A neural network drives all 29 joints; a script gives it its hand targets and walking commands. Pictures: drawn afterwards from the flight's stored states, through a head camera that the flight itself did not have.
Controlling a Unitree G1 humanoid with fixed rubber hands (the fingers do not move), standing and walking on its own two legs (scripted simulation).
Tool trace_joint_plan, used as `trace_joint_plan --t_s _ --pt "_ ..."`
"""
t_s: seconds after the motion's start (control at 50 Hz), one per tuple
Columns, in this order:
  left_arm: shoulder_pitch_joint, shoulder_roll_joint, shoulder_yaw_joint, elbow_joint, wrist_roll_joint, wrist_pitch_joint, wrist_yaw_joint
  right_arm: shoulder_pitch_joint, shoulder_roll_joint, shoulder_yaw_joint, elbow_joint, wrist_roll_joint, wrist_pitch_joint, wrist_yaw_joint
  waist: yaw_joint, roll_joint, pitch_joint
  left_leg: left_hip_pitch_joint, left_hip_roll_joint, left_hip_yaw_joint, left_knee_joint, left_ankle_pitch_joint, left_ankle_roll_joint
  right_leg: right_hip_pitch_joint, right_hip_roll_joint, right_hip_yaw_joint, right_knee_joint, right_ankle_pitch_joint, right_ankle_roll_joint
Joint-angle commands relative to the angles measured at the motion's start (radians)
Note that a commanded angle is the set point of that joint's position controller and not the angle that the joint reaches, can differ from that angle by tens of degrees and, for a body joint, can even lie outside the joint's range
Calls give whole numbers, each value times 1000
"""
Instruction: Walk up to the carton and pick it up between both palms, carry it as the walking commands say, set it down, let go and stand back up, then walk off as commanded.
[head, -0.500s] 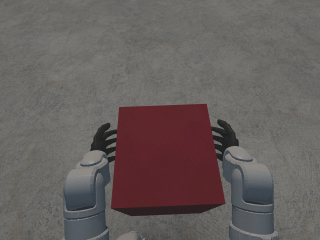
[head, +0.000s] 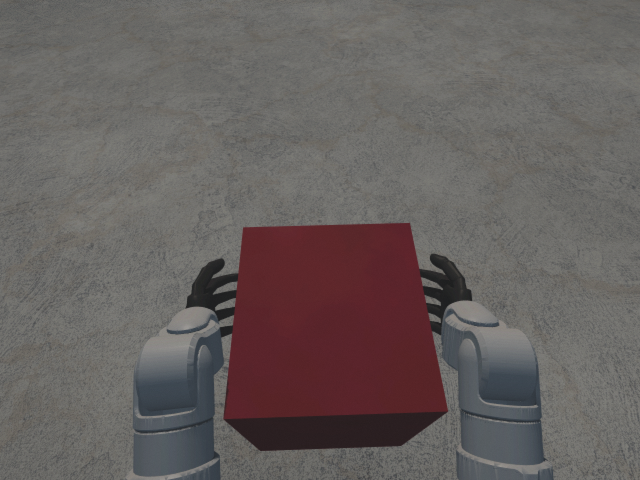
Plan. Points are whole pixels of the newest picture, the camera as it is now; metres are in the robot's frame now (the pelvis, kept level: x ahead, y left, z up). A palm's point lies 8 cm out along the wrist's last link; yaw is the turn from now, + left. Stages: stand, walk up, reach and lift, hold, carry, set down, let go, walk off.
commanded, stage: carry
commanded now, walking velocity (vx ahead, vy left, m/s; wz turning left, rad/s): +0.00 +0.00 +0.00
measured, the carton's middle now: (328, 346) +0.28 -0.01 +0.00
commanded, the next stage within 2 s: none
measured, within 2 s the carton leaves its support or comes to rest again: neither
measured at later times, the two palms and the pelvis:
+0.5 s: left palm (231, 314) +0.30 +0.12 +0.05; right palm (457, 301) +0.31 -0.17 +0.05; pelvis +0.03 -0.03 -0.02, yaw +0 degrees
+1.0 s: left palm (210, 336) +0.28 +0.14 +0.04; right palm (443, 323) +0.28 -0.15 +0.04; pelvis +0.00 +0.00 -0.02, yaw +0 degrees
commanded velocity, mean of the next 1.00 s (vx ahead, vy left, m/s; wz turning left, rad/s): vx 0.00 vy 0.00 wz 0.00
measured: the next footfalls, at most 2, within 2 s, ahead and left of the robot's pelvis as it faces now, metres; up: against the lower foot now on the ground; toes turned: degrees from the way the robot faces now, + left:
right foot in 0.16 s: +0.00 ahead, -0.10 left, +0.00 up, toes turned -9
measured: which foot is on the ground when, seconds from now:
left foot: down 0.00-1.00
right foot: down 0.00-0.06, up 0.08-0.14, down 0.16-1.00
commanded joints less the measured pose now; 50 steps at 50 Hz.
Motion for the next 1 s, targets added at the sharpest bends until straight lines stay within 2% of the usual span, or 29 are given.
trace_joint_plan --t_s 0.0,0.02,0.04,0.06,0.08,0.1,0.12,0.14,0.16,0.18,0.2,0.22,0.26,0.28,0.3,0.32,0.34,0.36,0.4,0.44,0.52,0.6,0.62,0.64,0.68,0.72,0.78,0.84,0.98 --pt "-398 -910 -622 -68 -399 -34 -260 -419 943 658 -74 412 -22 262 2 -56 -263 196 8 19 -94 561 5 49 -50 -2 173 945 14" --pt "-395 -902 -605 -45 -381 -45 -259 -405 933 640 -43 395 -34 261 -5 -17 -272 324 29 -9 -88 710 26 -82 -30 -5 209 784 25" --pt "-398 -904 -609 -49 -377 -57 -257 -398 926 637 -45 392 -46 262 -14 60 -275 512 82 -78 -49 948 69 -294 9 -12 202 381 36" --pt "-381 -895 -586 -8 -349 -72 -256 -376 909 609 -3 369 -65 263 -22 149 -276 701 161 -167 19 1217 130 -509 56 -10 140 -144 36" --pt "-343 -877 -530 88 -298 -102 -257 -341 884 555 82 316 -93 264 -27 142 -286 722 202 -191 34 1231 146 -516 44 29 23 -255 23" --pt "-370 -918 -619 -58 -374 -103 -258 -388 916 644 -73 380 -96 263 -9 107 -297 621 187 -150 42 1107 117 -382 32 47 -153 -107 12" --pt "-358 -883 -548 54 -315 -123 -260 -361 882 569 57 315 -120 264 4 69 -324 455 166 -108 40 875 67 -163 11 50 -267 208 8" --pt "-391 -887 -594 -40 -354 -126 -260 -384 895 618 -26 351 -129 263 12 9 -326 200 136 -102 52 517 14 55 -33 76 -183 490 -7" --pt "-395 -895 -639 -114 -383 -113 -254 -400 920 666 -102 391 -108 258 14 -131 -307 -38 88 -60 107 102 -20 212 -149 186 -8 1038 -38" --pt "-369 -879 -622 -79 -363 -102 -251 -401 910 662 -82 392 -89 248 20 -206 -285 -201 41 -61 137 -230 -38 326 -246 260 68 1342 -108" --pt "-301 -837 -520 102 -281 -115 -253 -354 859 578 74 311 -100 246 29 -192 -287 -229 41 -84 149 -299 -37 353 -279 268 73 1371 -144" --pt "-300 -822 -482 161 -249 -146 -256 -357 834 549 125 279 -131 251 31 -162 -277 -223 43 -89 135 -280 -39 334 -270 247 72 1308 -145" --pt "-399 -864 -567 -12 -330 -169 -256 -425 880 623 -2 348 -154 254 23 -130 -249 -150 51 -87 56 -155 -41 221 -220 196 66 1124 -101" --pt "-394 -868 -567 -7 -329 -171 -253 -411 890 610 11 344 -157 253 15 -122 -264 -68 59 -79 0 -43 -42 163 -193 161 75 1017 -84" --pt "-391 -877 -594 -49 -347 -165 -249 -414 899 630 -35 364 -153 253 14 -122 -279 4 71 -80 -7 52 -37 105 -171 147 75 897 -72" --pt "-389 -874 -612 -85 -358 -152 -246 -417 895 643 -69 377 -143 250 16 -86 -297 57 99 -98 34 198 -26 61 -149 134 78 788 -63" --pt "-395 -872 -638 -135 -378 -133 -243 -416 892 662 -109 396 -127 247 18 -42 -304 85 112 -109 74 301 -17 39 -138 138 80 751 -53" --pt "-364 -843 -599 -76 -340 -124 -241 -382 869 625 -43 363 -119 245 17 -27 -302 89 115 -108 85 324 -13 33 -135 141 87 741 -51" --pt "-345 -804 -533 28 -280 -148 -243 -346 829 549 75 296 -144 247 16 -29 -294 70 112 -108 88 311 -16 44 -139 142 98 763 -53" --pt "-374 -822 -557 0 -298 -171 -244 -372 836 557 50 306 -167 249 14 -34 -283 62 110 -110 88 301 -17 35 -139 142 100 765 -55" --pt "-368 -820 -513 88 -256 -217 -242 -368 825 506 133 263 -214 248 14 -23 -286 78 122 -120 85 356 -10 15 -131 138 102 667 -55" --pt "-385 -824 -520 84 -259 -244 -237 -382 827 514 131 265 -243 246 13 -10 -279 80 134 -138 71 382 -4 -4 -120 138 92 555 -54" --pt "-403 -838 -567 7 -299 -234 -235 -399 842 563 52 306 -234 244 13 -8 -277 79 136 -142 65 378 -3 -10 -118 138 88 528 -54" --pt "-397 -836 -580 -14 -311 -217 -232 -392 842 580 29 319 -218 240 12 -5 -277 81 136 -144 61 371 -2 -13 -117 138 85 502 -56" --pt "-343 -787 -496 122 -237 -216 -233 -338 793 498 163 249 -218 240 12 -1 -274 84 136 -150 49 350 1 -13 -114 138 75 458 -60" --pt "-345 -761 -407 267 -158 -280 -239 -340 759 401 310 167 -281 249 10 3 -244 72 137 -163 23 306 1 -34 -111 142 55 378 -61" --pt "-436 -830 -491 137 -234 -317 -234 -441 820 480 169 240 -320 246 9 5 -212 58 141 -182 -13 225 5 -75 -105 150 25 227 -62" --pt "-399 -802 -448 204 -194 -328 -229 -400 796 443 240 199 -332 238 9 4 -224 60 140 -188 -27 196 7 -69 -102 151 16 177 -68" --pt "-389 -781 -439 212 -186 -356 -223 -390 775 438 242 190 -362 231 8 4 -222 54 137 -196 -30 197 9 -76 -105 155 14 173 -70"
